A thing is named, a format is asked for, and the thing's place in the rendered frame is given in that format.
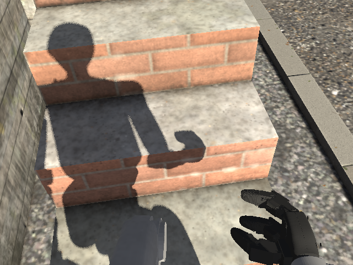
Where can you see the robot left thigh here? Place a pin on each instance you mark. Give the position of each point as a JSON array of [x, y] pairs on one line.
[[143, 241]]

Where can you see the right robot hand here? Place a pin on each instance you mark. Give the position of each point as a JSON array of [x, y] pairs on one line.
[[292, 239]]

